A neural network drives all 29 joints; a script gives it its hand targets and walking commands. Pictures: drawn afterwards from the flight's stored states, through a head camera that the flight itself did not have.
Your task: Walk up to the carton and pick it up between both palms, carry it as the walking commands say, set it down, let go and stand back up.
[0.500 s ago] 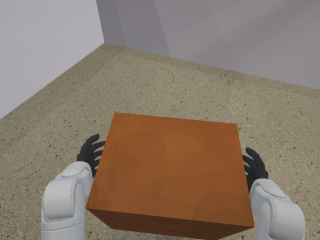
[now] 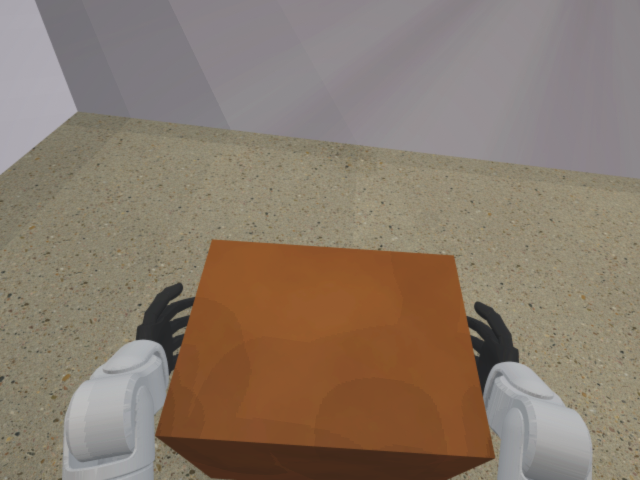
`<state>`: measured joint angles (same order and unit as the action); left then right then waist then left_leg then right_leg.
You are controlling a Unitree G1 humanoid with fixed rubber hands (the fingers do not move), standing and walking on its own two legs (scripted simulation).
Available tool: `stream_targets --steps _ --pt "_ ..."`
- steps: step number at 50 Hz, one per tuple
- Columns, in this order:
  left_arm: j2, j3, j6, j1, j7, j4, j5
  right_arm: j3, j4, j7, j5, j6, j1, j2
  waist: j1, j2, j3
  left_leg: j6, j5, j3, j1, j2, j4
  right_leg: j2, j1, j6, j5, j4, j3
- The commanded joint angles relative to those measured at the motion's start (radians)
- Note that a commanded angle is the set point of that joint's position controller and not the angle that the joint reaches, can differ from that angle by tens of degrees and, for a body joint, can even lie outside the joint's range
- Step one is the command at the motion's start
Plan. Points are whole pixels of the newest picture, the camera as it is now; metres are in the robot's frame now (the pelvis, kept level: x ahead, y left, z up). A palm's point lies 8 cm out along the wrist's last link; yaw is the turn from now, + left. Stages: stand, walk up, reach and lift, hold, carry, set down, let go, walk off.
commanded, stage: carry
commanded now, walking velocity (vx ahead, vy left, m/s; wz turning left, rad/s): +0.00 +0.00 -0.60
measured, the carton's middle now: (323, 375) +0.26 +0.01 +0.01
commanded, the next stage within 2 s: none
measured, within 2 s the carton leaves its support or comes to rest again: neither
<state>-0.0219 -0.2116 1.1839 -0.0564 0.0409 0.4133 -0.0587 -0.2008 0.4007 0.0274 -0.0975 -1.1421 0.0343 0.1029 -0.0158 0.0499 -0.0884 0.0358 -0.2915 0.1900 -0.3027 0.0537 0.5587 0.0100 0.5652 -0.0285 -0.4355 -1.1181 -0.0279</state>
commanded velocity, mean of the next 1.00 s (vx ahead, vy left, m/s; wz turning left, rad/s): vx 0.00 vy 0.00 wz -0.60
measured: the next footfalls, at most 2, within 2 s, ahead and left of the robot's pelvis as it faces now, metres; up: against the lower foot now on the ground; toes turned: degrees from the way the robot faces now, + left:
right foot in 0.26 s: +0.00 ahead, -0.16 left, +0.00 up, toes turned -18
left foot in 0.70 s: +0.06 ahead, +0.02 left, +0.00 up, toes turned -18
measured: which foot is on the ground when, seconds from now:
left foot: down 0.00-0.28, up 0.30-0.68, down 0.70-1.00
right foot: up 0.00-0.24, down 0.26-0.70, up 0.72-1.00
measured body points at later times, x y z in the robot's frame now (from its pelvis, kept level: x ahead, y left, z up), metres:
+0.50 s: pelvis -0.02 -0.07 +0.00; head +0.00 -0.09 +0.45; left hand +0.28 +0.02 +0.07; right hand +0.16 -0.34 +0.06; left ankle +0.00 +0.07 -0.67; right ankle -0.04 -0.15 -0.73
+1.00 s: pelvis -0.05 -0.06 +0.00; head -0.05 -0.04 +0.45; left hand +0.28 -0.07 +0.08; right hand +0.05 -0.37 +0.09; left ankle +0.02 +0.03 -0.73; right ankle -0.14 -0.16 -0.69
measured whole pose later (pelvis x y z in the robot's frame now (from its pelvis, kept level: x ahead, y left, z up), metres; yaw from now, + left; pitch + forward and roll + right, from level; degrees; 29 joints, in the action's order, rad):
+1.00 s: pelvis -0.05 -0.06 +0.00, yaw -36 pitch +4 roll -1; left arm 0.00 -0.19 1.18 -0.13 0.04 0.38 -0.06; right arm -0.22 0.42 0.02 -0.09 -1.17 0.07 0.09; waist 0.00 0.01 -0.10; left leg -0.01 -0.28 0.26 -0.33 0.17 0.56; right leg 0.05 0.46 -0.04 -0.47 -0.89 -0.08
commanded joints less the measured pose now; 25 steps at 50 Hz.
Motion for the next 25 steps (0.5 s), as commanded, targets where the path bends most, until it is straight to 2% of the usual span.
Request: stream_targets --steps 1,3,6,9,11,12,13,14,15,16,18,20,25 --pt "-0.772 0.814 0.005 -0.521 0.194 0.083 0.371 0.754 0.095 0.188 0.352 -0.036 0.46 0.682 0.018 -0.174 -0.054 0.038 0.093 -0.159 0.043 0.264 -0.269 0.06 0.05 -0.034 0.052 -0.076 -0.002" --pt "-0.763 0.811 0.014 -0.494 0.183 0.054 0.36 0.737 0.065 0.191 0.356 -0.05 0.443 0.665 0.021 -0.204 -0.089 0.038 0.201 -0.127 0.094 0.264 -0.224 0.046 0.046 -0.036 0.038 -0.001 -0.034" --pt "-0.771 0.811 0.02 -0.468 0.17 0.039 0.352 0.728 0.057 0.196 0.37 -0.058 0.436 0.654 0.028 -0.249 -0.144 0.051 0.38 -0.096 0.157 0.292 -0.159 0.036 0.021 -0.021 -0.02 0.124 -0.073" --pt "-0.78 0.798 0.021 -0.457 0.165 0.036 0.346 0.729 0.058 0.198 0.375 -0.057 0.431 0.662 0.034 -0.301 -0.172 0.035 0.454 -0.051 0.175 0.309 -0.093 0.013 -0.048 -0.001 -0.026 0.283 -0.111" --pt "-0.785 0.784 0.019 -0.441 0.167 0.032 0.341 0.733 0.065 0.197 0.374 -0.052 0.427 0.67 0.032 -0.312 -0.19 0.001 0.461 -0.043 0.204 0.328 -0.026 -0.006 -0.097 0.02 0.034 0.455 -0.14" --pt "-0.793 0.781 0.016 -0.425 0.169 0.028 0.34 0.734 0.068 0.197 0.374 -0.05 0.426 0.674 0.021 -0.285 -0.197 -0.042 0.436 -0.02 0.19 0.324 0.03 -0.009 -0.168 0.031 0.167 0.612 -0.147" --pt "-0.797 0.778 0.012 -0.41 0.17 0.025 0.341 0.738 0.071 0.198 0.376 -0.047 0.425 0.684 0.015 -0.185 -0.203 -0.091 0.365 0.022 0.13 0.297 0.138 0.026 -0.28 0.037 0.249 0.744 -0.088" --pt "-0.804 0.776 0.01 -0.39 0.175 0.017 0.338 0.743 0.062 0.198 0.373 -0.042 0.423 0.683 0.0 -0.004 -0.22 -0.144 0.078 0.024 -0.045 0.261 0.276 0.177 -0.432 0.061 0.486 0.793 0.094" --pt "-0.797 0.747 -0.009 -0.345 0.175 -0.004 0.303 0.785 0.142 0.205 0.394 -0.04 0.458 0.703 -0.011 0.382 -0.196 -0.197 -0.357 0.054 -0.335 0.082 0.449 0.385 -0.56 0.209 1.148 0.722 0.444" --pt "-0.807 0.776 -0.019 -0.404 0.172 0.07 0.337 0.806 0.16 0.204 0.428 -0.031 0.493 0.719 -0.001 0.237 -0.226 -0.184 -0.398 -0.076 -0.353 0.102 0.544 0.332 -0.608 0.23 1.306 0.633 0.368" --pt "-0.801 0.778 -0.031 -0.39 0.17 0.114 0.332 0.831 0.153 0.21 0.468 -0.016 0.461 0.727 0.002 0.084 -0.262 -0.172 -0.323 -0.124 -0.369 0.092 0.566 0.275 -0.587 0.195 1.107 0.601 0.254" --pt "-0.79 0.791 -0.037 -0.386 0.168 0.157 0.331 0.847 0.166 0.207 0.474 -0.005 0.435 0.728 0.006 0.085 -0.272 -0.176 -0.227 -0.121 -0.351 0.075 0.55 0.226 -0.547 0.19 0.984 0.603 0.211" --pt "-0.74 0.792 -0.032 -0.308 0.177 0.156 0.33 0.821 0.162 0.18 0.423 -0.001 0.362 0.678 0.001 0.095 -0.261 -0.159 -0.227 -0.12 -0.319 0.021 0.433 0.225 -0.512 0.222 0.887 0.634 0.306"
